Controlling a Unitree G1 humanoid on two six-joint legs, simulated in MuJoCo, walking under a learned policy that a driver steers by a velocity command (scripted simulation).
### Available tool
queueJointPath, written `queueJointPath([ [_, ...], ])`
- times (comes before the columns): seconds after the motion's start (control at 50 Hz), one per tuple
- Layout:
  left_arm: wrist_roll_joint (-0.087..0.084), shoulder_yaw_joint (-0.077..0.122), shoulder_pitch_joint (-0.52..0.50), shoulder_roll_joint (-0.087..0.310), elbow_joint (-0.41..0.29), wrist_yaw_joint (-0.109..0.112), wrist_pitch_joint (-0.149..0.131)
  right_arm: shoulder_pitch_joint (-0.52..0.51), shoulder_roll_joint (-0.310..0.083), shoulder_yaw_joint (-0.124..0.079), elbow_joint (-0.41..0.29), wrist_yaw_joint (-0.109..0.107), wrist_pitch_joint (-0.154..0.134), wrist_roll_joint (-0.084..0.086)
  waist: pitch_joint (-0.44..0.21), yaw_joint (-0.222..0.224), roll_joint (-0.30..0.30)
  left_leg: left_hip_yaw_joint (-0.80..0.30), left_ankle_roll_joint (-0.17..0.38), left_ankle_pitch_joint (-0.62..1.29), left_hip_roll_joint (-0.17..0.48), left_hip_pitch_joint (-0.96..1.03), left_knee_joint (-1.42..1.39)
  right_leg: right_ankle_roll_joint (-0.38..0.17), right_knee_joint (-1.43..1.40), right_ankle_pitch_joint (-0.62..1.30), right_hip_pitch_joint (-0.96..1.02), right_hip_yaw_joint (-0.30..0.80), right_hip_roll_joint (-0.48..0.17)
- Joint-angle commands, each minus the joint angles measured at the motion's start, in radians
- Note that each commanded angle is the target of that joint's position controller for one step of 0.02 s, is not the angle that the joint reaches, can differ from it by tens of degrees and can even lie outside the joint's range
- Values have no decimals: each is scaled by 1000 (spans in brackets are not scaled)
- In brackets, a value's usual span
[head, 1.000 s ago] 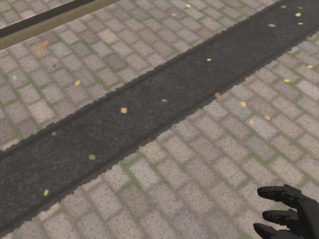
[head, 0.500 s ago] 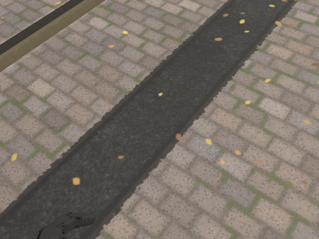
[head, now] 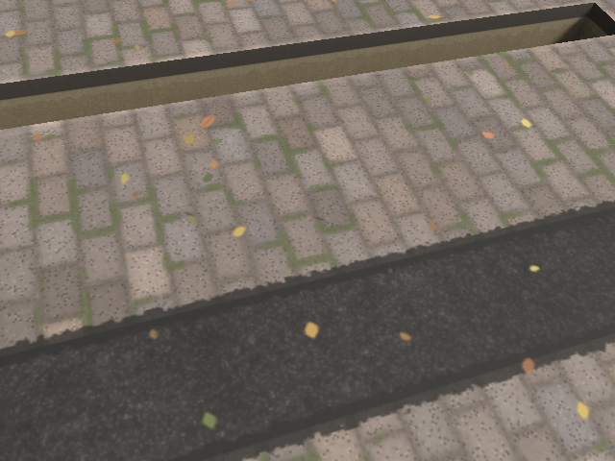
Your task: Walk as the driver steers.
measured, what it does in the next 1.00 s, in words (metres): walks ahead: right foot, then left foot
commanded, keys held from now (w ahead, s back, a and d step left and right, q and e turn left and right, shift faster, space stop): q+shift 0.10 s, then shift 0.24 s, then e+shift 0.02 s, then w+e+shift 0.64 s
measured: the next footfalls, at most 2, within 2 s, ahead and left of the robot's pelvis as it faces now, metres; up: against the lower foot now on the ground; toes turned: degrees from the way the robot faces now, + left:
right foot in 0.30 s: +0.10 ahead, -0.11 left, +0.00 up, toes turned +17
left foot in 0.62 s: +0.04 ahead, +0.09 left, +0.00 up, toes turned +5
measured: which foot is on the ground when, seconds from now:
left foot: down 0.00-0.30, up 0.32-0.60, down 0.62-1.00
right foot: up 0.00-0.28, down 0.30-0.62, up 0.64-1.00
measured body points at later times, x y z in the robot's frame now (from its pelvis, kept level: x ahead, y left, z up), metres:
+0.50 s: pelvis +0.03 -0.03 +0.02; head +0.05 -0.06 +0.46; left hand +0.05 +0.25 -0.09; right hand +0.22 -0.26 -0.10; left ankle -0.04 +0.08 -0.68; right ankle +0.06 -0.12 -0.73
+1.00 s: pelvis +0.23 -0.06 -0.03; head +0.26 -0.07 +0.42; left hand +0.51 +0.14 -0.09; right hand +0.14 -0.33 -0.15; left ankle +0.00 +0.09 -0.73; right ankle +0.39 -0.19 -0.69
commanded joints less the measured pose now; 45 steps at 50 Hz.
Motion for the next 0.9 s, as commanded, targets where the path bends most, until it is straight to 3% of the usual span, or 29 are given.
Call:
queueJointPath([
  [0.02,2,20,8,82,-58,0,-11,-21,-161,-48,-67,-4,-14,4,-138,-6,135,-286,152,381,200,159,-184,-2,10,48,-76,49,25],
  [0.1,-9,6,-47,61,-77,2,-7,35,-185,-62,-54,2,-14,-4,-131,-45,147,-403,169,231,196,185,-184,-12,-143,39,-75,79,61],
  [0.16,-15,2,-39,64,-67,5,-12,31,-173,-56,-51,5,-16,-11,-144,-50,165,-423,163,253,195,158,-166,-34,-234,40,13,73,76],
  [0.22,-26,0,-17,65,-62,9,-17,12,-162,-48,-41,9,-17,-15,-150,-40,187,-449,138,353,183,109,-142,-59,-336,21,147,57,101],
  [0.26,-27,-1,33,58,-50,14,-23,-18,-153,-42,-35,7,-17,-5,-142,-2,183,-462,100,344,159,68,-118,-81,-500,86,268,50,108],
  [0.28,-19,-1,59,59,-43,20,-30,-29,-137,-35,-33,2,-19,6,-132,20,155,-449,58,243,128,17,-89,-96,-645,171,357,65,85],
  [0.3,-1,7,42,116,-54,30,-36,5,-84,-19,-35,-2,-24,10,-127,-4,5,-363,0,27,51,-50,31,-133,-777,119,403,244,-85],
  [0.32,4,27,-31,217,-78,23,-33,34,-67,-14,-49,-8,-27,9,-87,-35,-204,-144,-40,-260,-149,-183,180,-238,-850,238,382,515,-289],
  [0.34,-3,28,10,183,-63,13,-31,34,-141,-34,-25,-14,-25,-23,-101,-7,-142,-129,-55,-337,-95,-134,375,-319,-818,333,316,523,-328],
  [0.36,-12,2,-9,103,-58,6,-35,32,-129,-33,-5,-12,-26,-18,-91,-22,-70,-168,-59,-286,-85,-86,413,-317,-804,367,271,455,-271],
  [0.38,-7,-8,-15,65,-43,-4,-39,60,-88,-16,18,-6,-28,-22,-111,-32,-56,-160,-59,-202,-65,-62,407,-270,-841,80,281,386,-188],
  [0.4,-8,3,-2,94,-19,-10,-35,73,-87,-11,21,9,-31,-37,-98,-32,-143,-85,-63,-171,-47,-113,413,-243,-876,-113,330,384,-135],
  [0.42,-14,10,12,104,-7,-16,-31,65,-104,-12,25,22,-36,-46,-69,-22,-178,-16,-71,-164,-17,-157,400,-243,-898,-184,359,398,-109],
  [0.5,-26,40,124,142,39,-36,-37,-85,-59,12,-10,34,-73,-29,-18,37,-106,26,-96,-197,-12,-154,189,-262,-905,-155,392,453,-83],
  [0.56,-29,58,53,154,29,-33,-37,-43,-39,22,2,6,-98,-11,-21,-12,-108,31,-74,-204,-37,45,-64,-253,-853,-84,279,437,-22],
  [0.6,-30,65,-40,139,2,-31,-33,103,-48,18,47,-29,-110,1,-27,-105,-50,64,-42,3,-30,342,-296,-195,-756,-56,75,395,46],
  [0.62,-38,61,-93,101,-28,-29,-43,239,-117,0,81,-49,-119,-7,-67,-165,-11,11,-17,-17,71,652,-297,-110,-644,-60,-187,305,116],
  [0.64,-54,27,-47,-23,-45,-30,-53,252,-178,-10,74,-63,-125,-17,-132,-150,232,-289,8,-315,374,733,-352,-113,-287,-132,-314,177,167],
  [0.66,-42,19,-117,4,-101,-31,-62,151,-251,-32,47,-68,-121,-36,-61,-127,253,-546,106,-538,543,545,-414,-116,-148,-24,-458,114,95],
  [0.68,-29,28,-161,58,-104,-41,-61,103,-169,-16,43,-61,-130,-46,-4,-98,129,-499,118,-515,512,475,-412,-119,-55,60,-463,140,25],
  [0.7,-22,35,-121,67,-81,-56,-59,74,-119,0,39,-51,-140,-36,2,-66,112,-399,89,-438,447,459,-411,-112,-10,111,-460,136,27],
  [0.72,-14,39,-72,75,-56,-68,-52,69,-104,6,37,-44,-148,-33,-18,-52,129,-295,62,-339,396,452,-418,-100,38,142,-436,117,26],
  [0.76,0,38,-73,73,-53,-94,-38,113,-106,9,63,-40,-161,-24,-2,-56,143,-134,42,-204,336,412,-438,-93,138,203,-437,76,5],
  [0.82,-3,29,-145,63,-84,-110,-28,177,-102,8,100,-22,-177,-27,48,-65,138,2,33,-93,316,373,-464,-96,175,275,-470,61,-19],
  [0.9,1,9,-272,52,-128,-128,-29,210,-88,10,144,-21,-192,-31,128,-75,124,172,18,53,295,339,-513,-129,-7,340,-416,-28,-37],
])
